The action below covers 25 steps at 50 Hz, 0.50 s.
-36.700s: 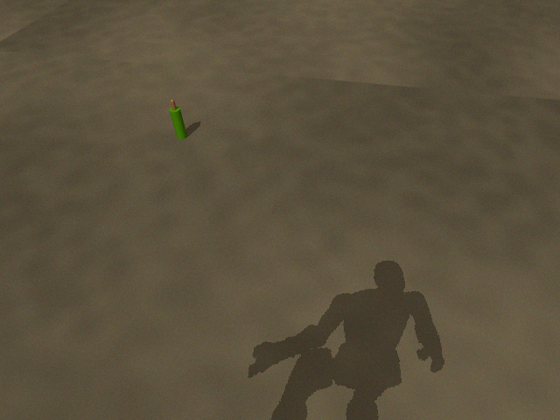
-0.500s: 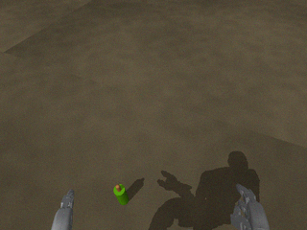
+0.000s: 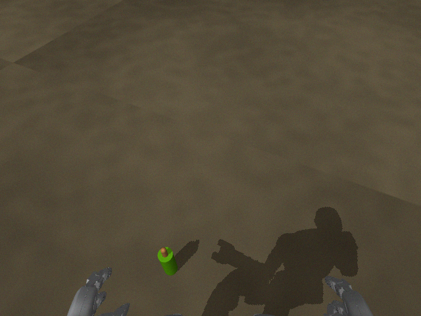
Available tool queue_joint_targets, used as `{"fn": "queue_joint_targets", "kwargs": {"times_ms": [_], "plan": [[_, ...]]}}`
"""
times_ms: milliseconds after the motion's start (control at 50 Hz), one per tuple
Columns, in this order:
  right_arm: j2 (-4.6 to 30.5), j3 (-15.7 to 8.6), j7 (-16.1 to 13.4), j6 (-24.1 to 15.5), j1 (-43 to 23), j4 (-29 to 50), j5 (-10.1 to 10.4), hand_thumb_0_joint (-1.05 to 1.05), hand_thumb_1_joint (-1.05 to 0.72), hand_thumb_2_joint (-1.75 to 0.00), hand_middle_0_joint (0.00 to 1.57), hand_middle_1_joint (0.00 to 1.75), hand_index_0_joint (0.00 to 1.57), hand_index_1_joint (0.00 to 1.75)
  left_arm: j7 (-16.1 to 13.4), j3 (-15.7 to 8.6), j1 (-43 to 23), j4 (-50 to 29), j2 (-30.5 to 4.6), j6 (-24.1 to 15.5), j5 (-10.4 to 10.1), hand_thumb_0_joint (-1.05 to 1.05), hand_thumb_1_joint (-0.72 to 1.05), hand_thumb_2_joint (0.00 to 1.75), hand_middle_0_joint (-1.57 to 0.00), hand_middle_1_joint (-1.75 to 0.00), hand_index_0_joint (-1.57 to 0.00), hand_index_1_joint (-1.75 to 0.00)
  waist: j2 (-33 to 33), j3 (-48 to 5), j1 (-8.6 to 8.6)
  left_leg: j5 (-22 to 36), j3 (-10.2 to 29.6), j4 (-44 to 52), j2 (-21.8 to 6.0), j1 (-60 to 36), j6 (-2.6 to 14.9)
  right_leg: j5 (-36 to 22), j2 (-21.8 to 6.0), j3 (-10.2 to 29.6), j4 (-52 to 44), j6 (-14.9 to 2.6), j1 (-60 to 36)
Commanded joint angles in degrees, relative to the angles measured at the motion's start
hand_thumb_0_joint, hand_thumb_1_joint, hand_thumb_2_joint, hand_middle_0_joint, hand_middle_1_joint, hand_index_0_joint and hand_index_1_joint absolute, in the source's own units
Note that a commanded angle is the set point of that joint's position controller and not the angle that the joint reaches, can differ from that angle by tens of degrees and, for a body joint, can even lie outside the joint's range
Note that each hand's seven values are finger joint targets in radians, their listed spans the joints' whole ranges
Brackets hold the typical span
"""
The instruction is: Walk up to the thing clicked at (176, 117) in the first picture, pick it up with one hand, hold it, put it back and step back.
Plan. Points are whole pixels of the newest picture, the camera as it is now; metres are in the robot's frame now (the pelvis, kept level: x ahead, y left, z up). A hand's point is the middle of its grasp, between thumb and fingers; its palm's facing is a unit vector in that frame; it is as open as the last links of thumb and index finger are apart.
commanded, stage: stand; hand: left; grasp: from the side
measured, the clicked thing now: (167, 259) +0.41 +0.20 -0.61
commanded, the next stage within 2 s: none
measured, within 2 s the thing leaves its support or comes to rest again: neither
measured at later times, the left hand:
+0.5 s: hand out of the picture +0.05 +0.26 -0.12, palm faces +0.00 -0.94 -0.34, open 7.4 cm
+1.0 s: hand out of the picture +0.04 +0.25 -0.12, palm faces -0.01 -0.94 -0.34, open 7.4 cm
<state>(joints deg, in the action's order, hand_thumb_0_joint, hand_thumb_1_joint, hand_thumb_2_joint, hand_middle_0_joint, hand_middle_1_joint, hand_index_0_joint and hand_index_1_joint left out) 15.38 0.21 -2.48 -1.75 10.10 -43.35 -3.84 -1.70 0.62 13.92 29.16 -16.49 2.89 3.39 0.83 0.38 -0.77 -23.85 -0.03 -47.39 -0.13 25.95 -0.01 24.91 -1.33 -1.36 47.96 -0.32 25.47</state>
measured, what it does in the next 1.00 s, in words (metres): stands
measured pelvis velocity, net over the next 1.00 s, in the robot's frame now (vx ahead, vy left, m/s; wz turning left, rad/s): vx -0.01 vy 0.01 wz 0.01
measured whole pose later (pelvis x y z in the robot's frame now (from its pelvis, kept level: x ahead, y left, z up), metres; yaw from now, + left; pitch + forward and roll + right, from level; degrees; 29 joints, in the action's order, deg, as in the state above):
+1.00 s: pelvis -0.01 +0.01 +0.04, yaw +1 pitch -3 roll +0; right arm 18.8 -0.8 -0.5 0.0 7.8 -66.0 -1.2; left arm -0.6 0.2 8.2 66.9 -17.9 -0.6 1.4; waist -0.8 3.3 -0.5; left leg -9.4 0.5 -19.4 0.4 6.8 0.1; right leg 10.6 -1.5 -2.2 19.8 0.6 6.1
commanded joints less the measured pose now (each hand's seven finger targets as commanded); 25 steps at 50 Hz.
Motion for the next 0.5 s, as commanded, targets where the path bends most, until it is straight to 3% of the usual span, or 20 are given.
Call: {"fn": "queue_joint_targets", "kwargs": {"times_ms": [0,100,120,220,320,380,480], "plan": [[9.71,-4.57,1.1,-1.63,-1.08,2.12,0.96,0.0,-0.9,-0.9,0.2,0.3,0.2,0.3,-0.13,-4.71,-2.24,2.35,-10.02,-4.87,-0.99,0.0,0.9,0.9,-0.2,-0.3,-0.2,-0.3,0.19,-8.17,0.0,15.56,4.22,9.6,-2.29,-7.55,3.5,-17.69,-4.72,6.9,-11.97,-3.45,-7.37],[10.28,-4.44,1.5,-0.88,-1.68,-2.35,0.81,0.0,-0.9,-0.9,0.2,0.3,0.2,0.3,-0.31,-4.54,-4.79,9.92,-10.83,-5.37,-1.03,0.0,0.9,0.9,-0.2,-0.3,-0.2,-0.3,-1.16,-3.17,0.37,12.83,5.53,15.59,-2.91,-9.03,3.24,-13.13,-4.86,6.61,-17.2,-2.78,-7.64],[10.4,-4.51,1.51,-0.87,-1.8,-3.16,1.04,0.0,-0.9,-0.9,0.2,0.3,0.2,0.3,-0.37,-4.45,-4.74,11.29,-10.61,-5.46,-1.02,0.0,0.9,0.9,-0.2,-0.3,-0.2,-0.3,-1.43,-4.13,0.13,15.56,6.16,15.97,-3.41,-9.5,3.26,-16.38,-4.57,5.69,-17.15,-2.57,-10.32],[11.86,-4.1,1.3,-0.51,-2.01,-7.52,1.33,0.0,-0.9,-0.9,0.2,0.3,0.2,0.3,-0.41,-3.97,-5.0,17.98,-10.8,-5.04,-1.79,0.0,0.9,0.9,-0.2,-0.3,-0.2,-0.3,-2.56,-1.81,-0.05,13.97,7.82,23.41,-4.89,-10.67,2.88,-14.78,-4.08,4.76,-20.71,-1.67,-14.11],[12.9,-3.83,1.08,-0.4,-1.81,-11.6,1.96,0.0,-0.9,-0.9,0.2,0.3,0.2,0.3,-0.42,-3.64,-5.29,23.57,-11.76,-4.95,-2.03,0.0,0.9,0.9,-0.2,-0.3,-0.2,-0.3,-1.28,-2.48,-0.05,21.11,7.06,25.62,-5.12,-15.06,2.12,-19.03,-5.12,4.92,-24.21,-1.28,-18.05],[13.58,-3.71,1.03,-0.22,-2.64,-13.41,2.11,0.0,-0.9,-0.9,0.2,0.3,0.2,0.3,-0.32,-3.3,-5.59,26.21,-11.79,-4.73,-2.17,0.0,0.9,0.9,-0.2,-0.3,-0.2,-0.3,-2.37,-0.15,-0.15,16.8,7.5,28.46,-5.3,-15.1,1.96,-16.09,-4.88,4.53,-26.33,-0.74,-17.72],[13.54,-3.44,1.01,-0.09,-3.36,-15.5,2.27,0.0,-0.9,-0.9,0.2,0.3,0.2,0.3,-0.21,-3.18,-6.43,29.37,-12.36,-4.62,-2.0,0.0,0.9,0.9,-0.2,-0.3,-0.2,-0.3,-1.37,0.2,-0.18,15.96,7.62,30.77,-5.43,-16.14,1.73,-16.5,-5.34,4.43,-28.25,-0.48,-18.79]]}}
